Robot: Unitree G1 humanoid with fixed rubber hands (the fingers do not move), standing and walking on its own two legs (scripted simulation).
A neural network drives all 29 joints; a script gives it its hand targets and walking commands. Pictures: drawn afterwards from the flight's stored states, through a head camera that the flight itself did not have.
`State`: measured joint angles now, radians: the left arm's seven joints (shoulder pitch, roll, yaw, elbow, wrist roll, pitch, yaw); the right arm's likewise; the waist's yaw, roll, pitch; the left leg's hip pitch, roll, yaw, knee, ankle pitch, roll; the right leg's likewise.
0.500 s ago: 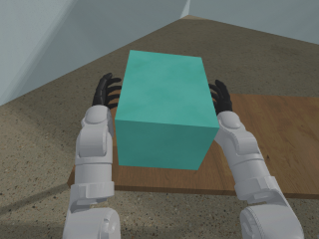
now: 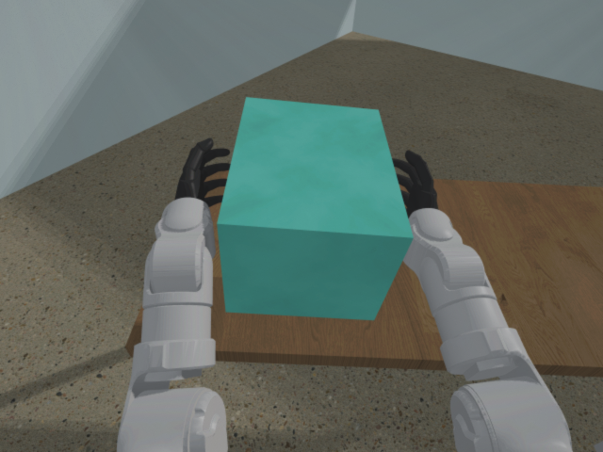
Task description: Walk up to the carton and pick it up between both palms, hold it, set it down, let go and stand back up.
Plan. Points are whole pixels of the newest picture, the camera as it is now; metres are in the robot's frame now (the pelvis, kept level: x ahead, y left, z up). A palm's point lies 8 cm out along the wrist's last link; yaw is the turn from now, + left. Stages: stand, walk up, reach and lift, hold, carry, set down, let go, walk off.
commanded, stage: hold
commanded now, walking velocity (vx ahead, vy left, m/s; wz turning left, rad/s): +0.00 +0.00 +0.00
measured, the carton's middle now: (307, 204) +0.40 +0.00 +0.15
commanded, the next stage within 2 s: none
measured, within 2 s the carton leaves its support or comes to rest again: neither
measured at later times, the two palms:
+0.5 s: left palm (193, 201) +0.36 +0.14 +0.19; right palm (419, 209) +0.36 -0.15 +0.17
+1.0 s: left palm (192, 204) +0.36 +0.14 +0.18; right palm (419, 208) +0.36 -0.15 +0.17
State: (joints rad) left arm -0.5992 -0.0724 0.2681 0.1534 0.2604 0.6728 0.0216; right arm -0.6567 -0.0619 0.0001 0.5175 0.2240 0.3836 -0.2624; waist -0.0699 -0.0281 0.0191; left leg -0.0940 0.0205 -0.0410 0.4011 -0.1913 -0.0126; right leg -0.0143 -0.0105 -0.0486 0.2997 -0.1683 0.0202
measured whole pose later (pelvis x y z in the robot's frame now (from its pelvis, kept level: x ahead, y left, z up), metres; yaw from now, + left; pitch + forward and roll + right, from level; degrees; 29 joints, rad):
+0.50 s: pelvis +0.00 +0.00 +0.00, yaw +0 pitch -6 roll -2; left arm -0.59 -0.07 0.26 0.13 0.25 0.68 0.03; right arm -0.65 -0.06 0.00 0.49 0.23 0.38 -0.26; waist -0.06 -0.03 0.02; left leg -0.10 0.03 -0.05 0.41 -0.20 -0.02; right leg -0.02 0.00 -0.05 0.31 -0.17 0.02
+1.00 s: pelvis +0.00 -0.01 +0.00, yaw +0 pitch -7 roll -1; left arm -0.57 -0.07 0.26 0.11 0.25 0.68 0.02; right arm -0.64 -0.07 0.03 0.47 0.25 0.40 -0.28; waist -0.07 -0.04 0.02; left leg -0.08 0.03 -0.05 0.40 -0.19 -0.02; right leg 0.00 -0.01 -0.05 0.30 -0.17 0.02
